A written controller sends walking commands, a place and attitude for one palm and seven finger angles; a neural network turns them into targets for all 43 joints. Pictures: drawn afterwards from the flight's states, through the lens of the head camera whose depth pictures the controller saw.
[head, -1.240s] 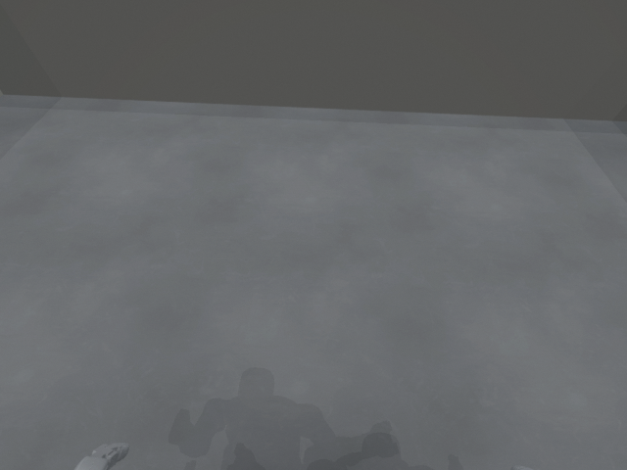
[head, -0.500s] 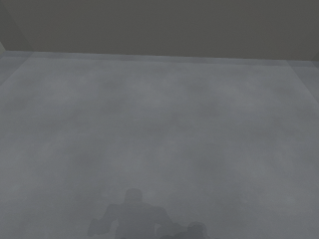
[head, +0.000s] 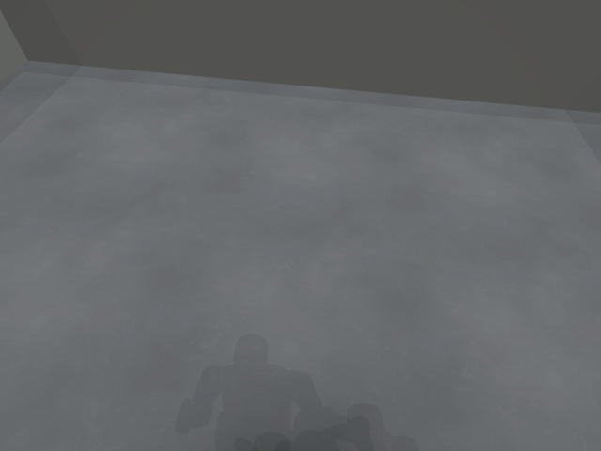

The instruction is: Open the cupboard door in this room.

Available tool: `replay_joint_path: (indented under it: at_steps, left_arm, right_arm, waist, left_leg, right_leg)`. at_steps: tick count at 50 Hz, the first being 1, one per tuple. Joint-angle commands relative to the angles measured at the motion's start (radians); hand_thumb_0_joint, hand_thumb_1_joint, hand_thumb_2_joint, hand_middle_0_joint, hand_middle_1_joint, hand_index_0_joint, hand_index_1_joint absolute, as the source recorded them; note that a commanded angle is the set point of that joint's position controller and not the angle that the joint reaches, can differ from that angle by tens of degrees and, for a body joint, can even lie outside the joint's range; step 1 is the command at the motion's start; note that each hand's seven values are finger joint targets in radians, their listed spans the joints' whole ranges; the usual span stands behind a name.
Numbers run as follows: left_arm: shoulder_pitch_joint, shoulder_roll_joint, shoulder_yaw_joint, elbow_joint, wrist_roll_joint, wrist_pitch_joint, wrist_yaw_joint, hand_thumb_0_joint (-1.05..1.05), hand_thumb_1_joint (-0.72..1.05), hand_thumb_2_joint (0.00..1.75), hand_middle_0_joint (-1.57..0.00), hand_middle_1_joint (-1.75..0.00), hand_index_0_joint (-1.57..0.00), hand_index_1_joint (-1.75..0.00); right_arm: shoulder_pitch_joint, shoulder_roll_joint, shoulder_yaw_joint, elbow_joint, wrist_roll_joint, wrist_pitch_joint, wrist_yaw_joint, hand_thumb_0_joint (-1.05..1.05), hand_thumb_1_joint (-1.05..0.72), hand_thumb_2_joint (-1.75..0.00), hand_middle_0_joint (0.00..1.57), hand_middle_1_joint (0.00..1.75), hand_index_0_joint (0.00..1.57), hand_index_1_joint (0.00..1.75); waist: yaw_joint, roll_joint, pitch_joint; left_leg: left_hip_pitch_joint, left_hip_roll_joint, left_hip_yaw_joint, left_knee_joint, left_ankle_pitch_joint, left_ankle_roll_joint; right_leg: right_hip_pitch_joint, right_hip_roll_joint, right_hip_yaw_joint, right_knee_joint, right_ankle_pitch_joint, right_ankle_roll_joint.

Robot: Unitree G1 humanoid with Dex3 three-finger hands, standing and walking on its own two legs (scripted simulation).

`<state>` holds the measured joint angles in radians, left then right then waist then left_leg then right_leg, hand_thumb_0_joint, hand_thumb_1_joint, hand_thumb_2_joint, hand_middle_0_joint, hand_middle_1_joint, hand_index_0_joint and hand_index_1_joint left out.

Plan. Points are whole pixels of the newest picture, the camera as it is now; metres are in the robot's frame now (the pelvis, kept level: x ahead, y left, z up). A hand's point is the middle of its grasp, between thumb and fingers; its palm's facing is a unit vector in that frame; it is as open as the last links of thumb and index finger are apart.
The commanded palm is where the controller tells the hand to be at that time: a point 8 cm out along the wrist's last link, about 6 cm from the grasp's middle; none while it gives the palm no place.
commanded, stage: turn or walk to find it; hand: left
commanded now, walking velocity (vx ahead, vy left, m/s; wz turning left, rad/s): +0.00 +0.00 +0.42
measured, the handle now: out of the picture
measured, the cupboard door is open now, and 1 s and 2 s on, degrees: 0 0 0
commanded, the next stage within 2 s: none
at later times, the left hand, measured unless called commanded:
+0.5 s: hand out of the picture -0.01 +0.18 -0.14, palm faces +0.22 -0.93 -0.30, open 7.3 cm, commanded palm none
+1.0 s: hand out of the picture -0.12 +0.23 -0.17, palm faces +0.46 -0.86 -0.23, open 7.3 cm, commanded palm none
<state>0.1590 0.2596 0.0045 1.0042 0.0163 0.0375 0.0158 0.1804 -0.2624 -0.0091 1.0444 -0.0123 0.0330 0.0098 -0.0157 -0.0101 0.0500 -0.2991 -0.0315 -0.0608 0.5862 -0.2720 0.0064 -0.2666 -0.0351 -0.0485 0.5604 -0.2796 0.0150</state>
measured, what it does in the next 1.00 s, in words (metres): steps on the spot, turning left: right foot, then left foot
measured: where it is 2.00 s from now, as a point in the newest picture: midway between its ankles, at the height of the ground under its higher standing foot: outside the picture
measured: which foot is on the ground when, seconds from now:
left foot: down 0.00-0.36, up 0.38-0.74, down 0.76-1.00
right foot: down 0.00-0.04, up 0.06-0.34, down 0.36-0.78, up 0.80-1.00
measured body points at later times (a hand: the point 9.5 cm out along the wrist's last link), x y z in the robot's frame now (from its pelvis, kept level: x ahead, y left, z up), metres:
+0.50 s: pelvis -0.04 -0.03 +0.01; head -0.02 -0.06 +0.46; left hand -0.02 +0.23 -0.12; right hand +0.07 -0.29 -0.15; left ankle -0.05 +0.10 -0.65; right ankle -0.04 -0.14 -0.73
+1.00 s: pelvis -0.08 +0.02 +0.01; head -0.06 +0.06 +0.46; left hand -0.15 +0.28 -0.15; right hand +0.11 -0.17 -0.12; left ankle -0.11 +0.09 -0.73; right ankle -0.03 -0.15 -0.64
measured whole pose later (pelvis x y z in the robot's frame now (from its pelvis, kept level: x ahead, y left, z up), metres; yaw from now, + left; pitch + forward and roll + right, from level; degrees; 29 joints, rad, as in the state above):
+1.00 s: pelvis -0.08 +0.02 +0.01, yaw +24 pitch +0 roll -2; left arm 0.23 0.26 0.08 0.97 0.02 0.06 0.01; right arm 0.17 -0.18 -0.03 0.94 -0.01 0.01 -0.01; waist 0.02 -0.04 0.06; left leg -0.21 -0.03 0.01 0.46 -0.24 0.06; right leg -0.47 -0.09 -0.02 1.12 -0.38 0.09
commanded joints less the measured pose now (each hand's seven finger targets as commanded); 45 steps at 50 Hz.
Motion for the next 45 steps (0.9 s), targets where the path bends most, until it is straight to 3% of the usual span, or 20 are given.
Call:
replay_joint_path:
  at_steps: [1, 2, 3, 4, 8, 11, 15, 16, 17, 18, 19, 23, 33, 36, 37, 38, 39, 40, 41, 45]
  left_arm:
    - [-0.022, 0.161, 0.046, -0.108, 0.001, -0.007, 0.018, 0.00, 0.90, 0.90, -0.20, -0.30, -0.20, -0.30]
    - [-0.024, 0.131, 0.046, -0.120, -0.002, -0.005, 0.018, 0.00, 0.90, 0.90, -0.20, -0.30, -0.20, -0.30]
    - [-0.028, 0.121, 0.044, -0.134, -0.002, -0.008, 0.019, 0.00, 0.90, 0.90, -0.20, -0.30, -0.20, -0.30]
    - [-0.019, 0.114, 0.049, -0.134, -0.001, -0.006, 0.021, 0.00, 0.90, 0.90, -0.20, -0.30, -0.20, -0.30]
    - [0.013, 0.077, 0.052, -0.125, -0.003, -0.012, 0.014, 0.00, 0.90, 0.90, -0.20, -0.30, -0.20, -0.30]
    - [0.014, 0.041, 0.050, -0.138, -0.013, -0.016, 0.015, 0.00, 0.90, 0.90, -0.20, -0.30, -0.20, -0.30]
    - [0.108, 0.045, 0.059, -0.123, -0.016, -0.021, 0.019, 0.00, 0.90, 0.90, -0.20, -0.30, -0.20, -0.30]
    - [0.150, 0.066, 0.066, -0.114, -0.011, -0.025, 0.021, 0.00, 0.90, 0.90, -0.20, -0.30, -0.20, -0.30]
    - [0.163, 0.130, 0.081, -0.113, 0.002, -0.030, 0.027, 0.00, 0.90, 0.90, -0.20, -0.30, -0.20, -0.30]
    - [0.149, 0.212, 0.096, -0.129, 0.014, -0.036, 0.030, 0.00, 0.90, 0.90, -0.20, -0.30, -0.20, -0.30]
    - [0.126, 0.200, 0.087, -0.145, 0.005, -0.034, 0.032, 0.00, 0.90, 0.90, -0.20, -0.30, -0.20, -0.30]
    - [-0.002, 0.105, 0.064, -0.168, 0.006, -0.046, 0.027, 0.00, 0.90, 0.90, -0.20, -0.30, -0.20, -0.30]
    - [0.174, 0.165, 0.086, -0.113, 0.021, -0.040, 0.025, 0.00, 0.90, 0.90, -0.20, -0.30, -0.20, -0.30]
    - [0.148, 0.177, 0.092, -0.109, 0.012, -0.036, 0.022, 0.00, 0.90, 0.90, -0.20, -0.30, -0.20, -0.30]
    - [0.141, 0.161, 0.090, -0.113, 0.003, -0.032, 0.020, 0.00, 0.90, 0.90, -0.20, -0.30, -0.20, -0.30]
    - [0.149, 0.108, 0.082, -0.140, -0.006, -0.027, 0.015, 0.00, 0.90, 0.90, -0.20, -0.30, -0.20, -0.30]
    - [0.112, 0.050, 0.061, -0.170, -0.002, -0.020, 0.015, 0.00, 0.90, 0.90, -0.20, -0.30, -0.20, -0.30]
    - [0.085, 0.073, 0.065, -0.166, 0.002, -0.006, 0.020, 0.00, 0.90, 0.90, -0.20, -0.30, -0.20, -0.30]
    - [0.040, 0.065, 0.068, -0.149, 0.005, 0.003, 0.022, 0.00, 0.90, 0.90, -0.20, -0.30, -0.20, -0.30]
    - [0.078, 0.064, 0.080, -0.108, 0.004, -0.001, 0.000, 0.00, 0.90, 0.90, -0.20, -0.30, -0.20, -0.30]
  right_arm:
    - [0.043, -0.158, -0.049, -0.081, -0.008, -0.011, -0.008, 0.00, -0.90, -0.90, 0.20, 0.30, 0.20, 0.30]
    - [0.057, -0.186, -0.059, -0.090, -0.013, -0.015, -0.010, 0.00, -0.90, -0.90, 0.20, 0.30, 0.20, 0.30]
    - [0.069, -0.204, -0.068, -0.098, -0.010, -0.020, -0.014, 0.00, -0.90, -0.90, 0.20, 0.30, 0.20, 0.30]
    - [0.077, -0.202, -0.074, -0.101, -0.009, -0.023, -0.022, 0.00, -0.90, -0.90, 0.20, 0.30, 0.20, 0.30]
    - [0.056, -0.167, -0.079, -0.123, -0.010, -0.022, -0.036, 0.00, -0.90, -0.90, 0.20, 0.30, 0.20, 0.30]
    - [0.090, -0.162, -0.090, -0.123, -0.013, -0.016, -0.038, 0.00, -0.90, -0.90, 0.20, 0.30, 0.20, 0.30]
    - [0.059, -0.151, -0.099, -0.142, -0.008, -0.005, -0.027, 0.00, -0.90, -0.90, 0.20, 0.30, 0.20, 0.30]
    - [0.043, -0.137, -0.100, -0.153, -0.002, -0.002, -0.022, 0.00, -0.90, -0.90, 0.20, 0.30, 0.20, 0.30]
    - [0.047, -0.083, -0.094, -0.165, 0.005, 0.000, -0.016, 0.00, -0.90, -0.90, 0.20, 0.30, 0.20, 0.30]
    - [0.025, -0.039, -0.089, -0.196, 0.000, -0.001, -0.016, 0.00, -0.90, -0.90, 0.20, 0.30, 0.20, 0.30]
    - [-0.011, -0.089, -0.103, -0.193, -0.012, 0.002, -0.015, 0.00, -0.90, -0.90, 0.20, 0.30, 0.20, 0.30]
    - [0.071, -0.061, -0.100, -0.125, -0.008, 0.022, 0.005, 0.00, -0.90, -0.90, 0.20, 0.30, 0.20, 0.30]
    - [-0.081, -0.026, -0.065, -0.165, 0.004, 0.008, 0.005, 0.00, -0.90, -0.90, 0.20, 0.30, 0.20, 0.30]
    - [-0.001, -0.043, -0.065, -0.146, 0.005, -0.006, 0.000, 0.00, -0.90, -0.90, 0.20, 0.30, 0.20, 0.30]
    - [0.052, -0.076, -0.071, -0.132, 0.002, -0.016, 0.000, 0.00, -0.90, -0.90, 0.20, 0.30, 0.20, 0.30]
    - [0.095, -0.176, -0.093, -0.132, -0.005, -0.028, -0.003, 0.00, -0.90, -0.90, 0.20, 0.30, 0.20, 0.30]
    - [0.144, -0.240, -0.106, -0.120, 0.005, -0.023, -0.011, 0.00, -0.90, -0.90, 0.20, 0.30, 0.20, 0.30]
    - [0.149, -0.224, -0.105, -0.109, 0.000, -0.015, -0.017, 0.00, -0.90, -0.90, 0.20, 0.30, 0.20, 0.30]
    - [0.127, -0.184, -0.094, -0.105, -0.004, -0.023, -0.029, 0.00, -0.90, -0.90, 0.20, 0.30, 0.20, 0.30]
    - [0.031, -0.130, -0.076, -0.143, -0.002, -0.032, -0.035, 0.00, -0.90, -0.90, 0.20, 0.30, 0.20, 0.30]
  waist:
    - [-0.010, 0.059, -0.047]
    - [-0.015, 0.171, -0.043]
    - [-0.017, 0.237, -0.039]
    - [-0.017, 0.236, -0.060]
    - [-0.001, 0.153, -0.123]
    - [-0.017, 0.154, -0.158]
    - [0.021, 0.127, -0.163]
    - [0.040, 0.092, -0.166]
    - [0.045, -0.077, -0.143]
    - [0.059, -0.303, -0.081]
    - [0.061, -0.184, -0.053]
    - [-0.031, -0.132, 0.038]
    - [0.067, -0.197, -0.027]
    - [0.024, -0.188, -0.099]
    - [-0.008, -0.104, -0.139]
    - [-0.027, 0.162, -0.187]
    - [-0.040, 0.326, -0.188]
    - [-0.047, 0.205, -0.175]
    - [-0.048, 0.247, -0.128]
    - [0.006, 0.137, -0.077]
  left_leg:
    - [-0.018, 0.152, -0.168, -0.120, 0.165, 0.050]
    - [-0.028, 0.231, -0.326, -0.234, 0.177, 0.104]
    - [0.009, 0.291, -0.435, -0.300, 0.259, 0.168]
    - [0.055, 0.307, -0.458, -0.307, 0.310, 0.204]
    - [0.145, 0.240, -0.353, -0.221, 0.400, 0.196]
    - [0.194, 0.228, -0.370, -0.195, 0.475, 0.195]
    - [0.065, 0.155, -0.344, -0.156, 0.352, 0.126]
    - [-0.033, 0.109, -0.299, -0.121, 0.227, 0.078]
    - [-0.221, 0.029, -0.197, 0.012, 0.014, 0.019]
    - [-0.375, -0.079, -0.014, 0.264, -0.240, -0.044]
    - [-0.318, -0.018, -0.050, 0.432, -0.273, -0.033]
    - [-0.278, 0.026, 0.003, 0.632, -0.083, -0.050]
    - [-0.136, 0.048, 0.127, 0.204, -0.190, -0.058]
    - [0.027, 0.032, 0.158, -0.041, -0.033, -0.042]
    - [0.165, 0.054, 0.130, -0.185, 0.128, -0.027]
    - [0.352, 0.271, -0.128, -0.233, 0.428, 0.046]
    - [0.373, 0.437, -0.314, -0.210, 0.868, 0.163]
    - [0.320, 0.446, -0.218, -0.189, 0.822, 0.208]
    - [0.246, 0.371, -0.201, -0.216, 0.749, 0.173]
    - [0.204, 0.258, -0.110, -0.239, 0.575, 0.131]
  right_leg:
    - [-0.053, -0.100, 0.026, 0.021, -0.010, -0.019]
    - [-0.068, -0.015, -0.028, 0.156, -0.084, 0.015]
    - [-0.129, 0.017, -0.003, 0.302, -0.229, 0.021]
    - [-0.175, 0.004, 0.044, 0.412, -0.277, 0.018]
    - [-0.204, 0.001, 0.068, 0.405, -0.228, 0.027]
    - [-0.154, 0.023, 0.060, 0.265, -0.231, 0.032]
    - [0.073, 0.051, 0.029, -0.062, -0.041, 0.031]
    - [0.190, 0.018, 0.033, -0.180, 0.043, 0.025]
    - [0.309, -0.150, 0.177, -0.255, -0.011, -0.026]
    - [0.276, -0.401, 0.452, -0.317, 0.066, -0.132]
    - [0.113, -0.441, 0.401, -0.303, 0.134, -0.177]
    - [0.010, -0.253, 0.140, -0.261, 0.232, -0.135]
    - [0.176, -0.301, 0.058, -0.130, 0.559, -0.163]
    - [0.166, -0.277, -0.003, -0.019, 0.578, -0.102]
    - [0.104, -0.247, -0.044, 0.095, 0.511, -0.055]
    - [-0.120, -0.139, -0.106, 0.300, 0.135, 0.017]
    - [-0.274, -0.055, -0.057, 0.449, -0.382, 0.059]
    - [-0.251, -0.078, 0.010, 0.533, -0.367, 0.044]
    - [-0.258, -0.084, 0.045, 0.550, -0.303, 0.049]
    - [-0.271, -0.070, 0.031, 0.610, -0.114, 0.066]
